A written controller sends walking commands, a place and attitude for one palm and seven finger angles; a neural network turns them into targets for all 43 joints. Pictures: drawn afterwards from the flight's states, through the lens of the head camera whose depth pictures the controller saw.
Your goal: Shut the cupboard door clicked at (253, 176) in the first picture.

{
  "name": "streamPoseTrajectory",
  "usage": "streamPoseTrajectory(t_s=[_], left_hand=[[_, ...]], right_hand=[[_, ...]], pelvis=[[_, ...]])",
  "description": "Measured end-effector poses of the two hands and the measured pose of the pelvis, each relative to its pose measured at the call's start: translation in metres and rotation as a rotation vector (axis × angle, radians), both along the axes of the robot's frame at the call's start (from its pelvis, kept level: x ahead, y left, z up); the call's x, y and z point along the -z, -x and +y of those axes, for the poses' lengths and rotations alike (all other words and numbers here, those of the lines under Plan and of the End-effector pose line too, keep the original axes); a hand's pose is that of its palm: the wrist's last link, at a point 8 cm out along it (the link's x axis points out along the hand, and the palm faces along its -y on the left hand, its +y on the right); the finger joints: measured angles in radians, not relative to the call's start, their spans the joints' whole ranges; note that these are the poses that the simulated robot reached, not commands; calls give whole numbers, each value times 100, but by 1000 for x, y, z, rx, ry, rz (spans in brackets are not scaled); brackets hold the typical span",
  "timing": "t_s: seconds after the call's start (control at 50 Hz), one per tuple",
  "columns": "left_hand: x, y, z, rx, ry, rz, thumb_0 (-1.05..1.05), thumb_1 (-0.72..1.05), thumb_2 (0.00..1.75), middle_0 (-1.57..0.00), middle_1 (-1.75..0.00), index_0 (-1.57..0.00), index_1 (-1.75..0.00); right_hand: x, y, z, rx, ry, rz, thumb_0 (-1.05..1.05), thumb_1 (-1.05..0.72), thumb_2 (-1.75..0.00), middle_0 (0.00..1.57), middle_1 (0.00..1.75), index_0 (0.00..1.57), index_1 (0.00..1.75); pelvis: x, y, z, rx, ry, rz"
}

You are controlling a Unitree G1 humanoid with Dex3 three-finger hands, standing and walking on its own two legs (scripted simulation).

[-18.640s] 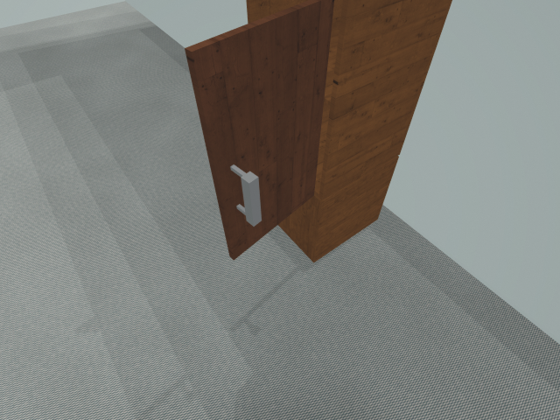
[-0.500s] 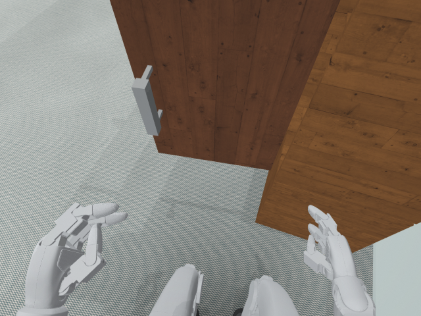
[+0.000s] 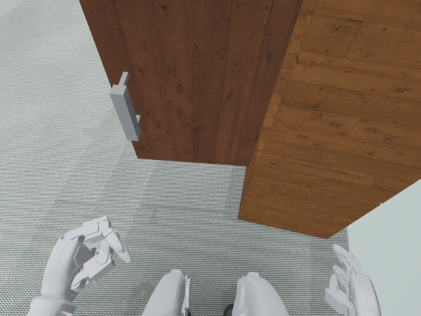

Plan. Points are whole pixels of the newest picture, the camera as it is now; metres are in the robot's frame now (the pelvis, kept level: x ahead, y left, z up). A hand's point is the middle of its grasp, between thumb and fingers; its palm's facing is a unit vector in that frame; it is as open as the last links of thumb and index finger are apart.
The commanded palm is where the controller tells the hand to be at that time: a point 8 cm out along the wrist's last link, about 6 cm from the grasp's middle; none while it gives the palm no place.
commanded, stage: raise the hand and make a fist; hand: left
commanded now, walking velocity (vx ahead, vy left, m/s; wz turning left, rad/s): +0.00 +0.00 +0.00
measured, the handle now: (129, 107) +0.52 +0.22 +0.04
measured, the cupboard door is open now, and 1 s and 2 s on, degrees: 99 99 99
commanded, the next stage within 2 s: bring the fist close to the handle in 0.82 s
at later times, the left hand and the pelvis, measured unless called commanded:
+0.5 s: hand (81, 227) +0.25 +0.22 +0.06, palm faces +0.00 -1.00 -0.03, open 3.1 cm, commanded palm +0.22 +0.27 +0.05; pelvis +0.02 +0.03 +0.01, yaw +0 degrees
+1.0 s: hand (97, 233) +0.24 +0.20 +0.05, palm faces -0.01 -1.00 -0.04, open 3.1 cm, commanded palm +0.24 +0.25 +0.05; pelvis +0.02 +0.01 +0.01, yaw +0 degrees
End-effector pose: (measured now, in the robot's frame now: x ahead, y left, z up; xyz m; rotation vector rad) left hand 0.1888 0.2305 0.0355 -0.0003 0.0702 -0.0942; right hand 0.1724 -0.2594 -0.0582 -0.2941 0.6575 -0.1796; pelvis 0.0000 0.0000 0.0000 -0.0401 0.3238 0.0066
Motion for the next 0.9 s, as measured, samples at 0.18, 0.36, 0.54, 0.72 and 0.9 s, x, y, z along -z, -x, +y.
streamPoseTrajectory(t_s=[0.18, 0.36, 0.54, 0.72, 0.9], left_hand=[[-32, -8, 32, -145, -24, -64, 2, 90, 90, -119, -139, -120, -139], [-7, -21, 34, -63, -5, 23, 2, 90, 90, -128, -148, -128, -148], [-22, -39, 47, -74, -29, -23, 2, 91, 90, -129, -150, -130, -150], [-15, -38, 43, -93, -12, 6, 2, 91, 90, -129, -150, -130, -150], [-15, -36, 30, -65, -30, 9, 2, 91, 90, -129, -150, -130, -150]], right_hand=[[-15, -29, 55, -92, -84, -48, 1, -91, -90, 20, 30, 20, 30], [-12, -34, 70, -138, -60, -9, 1, -90, -90, 20, 30, 20, 30], [-4, -26, 59, -89, -49, 66, 1, -90, -90, 20, 30, 20, 30], [-7, -22, 51, -64, -36, 68, 1, -91, -90, 20, 30, 20, 30], [-4, -27, 48, -78, -62, 56, 1, -91, -90, 20, 30, 20, 30]], pelvis=[[-11, -8, 16, -9, 19, -16], [-10, -15, 26, -9, 32, 6], [-11, -22, 33, -8, 40, 24], [-11, -24, 29, -2, 31, 28], [-10, -22, 21, -6, 26, 24]])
